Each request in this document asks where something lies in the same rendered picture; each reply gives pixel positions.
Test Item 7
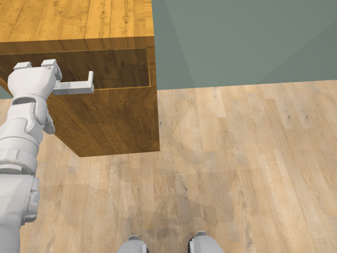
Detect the left robot thigh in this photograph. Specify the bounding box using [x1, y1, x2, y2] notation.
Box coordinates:
[117, 240, 147, 253]

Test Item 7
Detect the cabinet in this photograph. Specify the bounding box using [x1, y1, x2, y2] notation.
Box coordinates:
[0, 0, 160, 157]

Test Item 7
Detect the left robot forearm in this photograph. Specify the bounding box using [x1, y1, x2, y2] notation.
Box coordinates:
[0, 94, 47, 177]

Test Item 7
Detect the drawer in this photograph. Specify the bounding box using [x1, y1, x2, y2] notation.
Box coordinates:
[0, 47, 149, 89]

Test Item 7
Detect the robot thigh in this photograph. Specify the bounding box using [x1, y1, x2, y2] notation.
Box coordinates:
[117, 240, 147, 253]
[190, 235, 224, 253]

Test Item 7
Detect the left robot hand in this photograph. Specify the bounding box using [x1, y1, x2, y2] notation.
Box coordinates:
[8, 59, 62, 134]

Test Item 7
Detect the left robot upper arm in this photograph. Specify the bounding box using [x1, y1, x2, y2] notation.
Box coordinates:
[0, 174, 41, 253]

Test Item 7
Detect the handle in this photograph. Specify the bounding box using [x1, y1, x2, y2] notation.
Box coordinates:
[52, 71, 94, 95]

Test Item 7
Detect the right robot thigh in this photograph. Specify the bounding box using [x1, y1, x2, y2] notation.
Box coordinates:
[190, 235, 224, 253]

